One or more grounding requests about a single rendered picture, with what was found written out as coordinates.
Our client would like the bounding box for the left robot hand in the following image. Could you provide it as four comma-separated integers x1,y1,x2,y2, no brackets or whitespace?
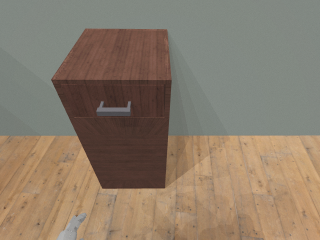
56,213,87,240

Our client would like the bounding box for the drawer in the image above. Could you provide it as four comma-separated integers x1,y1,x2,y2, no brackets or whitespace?
61,84,165,117

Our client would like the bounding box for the cabinet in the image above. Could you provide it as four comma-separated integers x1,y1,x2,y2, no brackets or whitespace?
51,28,172,189

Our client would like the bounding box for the handle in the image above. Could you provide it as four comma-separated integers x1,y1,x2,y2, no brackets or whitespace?
96,101,131,116

